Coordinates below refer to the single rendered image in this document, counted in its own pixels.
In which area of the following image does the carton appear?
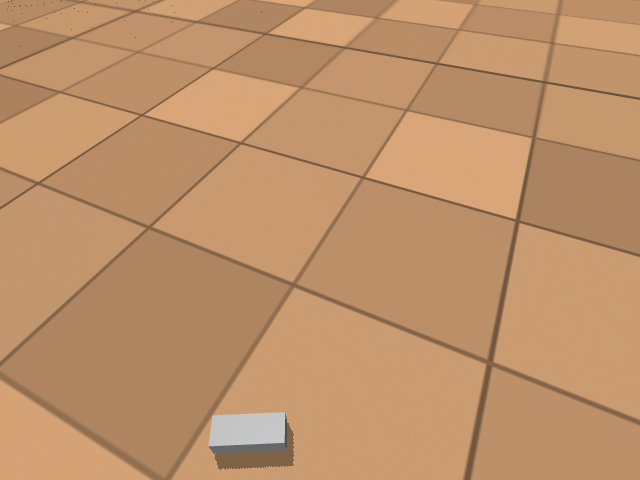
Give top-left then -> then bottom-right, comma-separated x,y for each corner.
208,412 -> 287,454

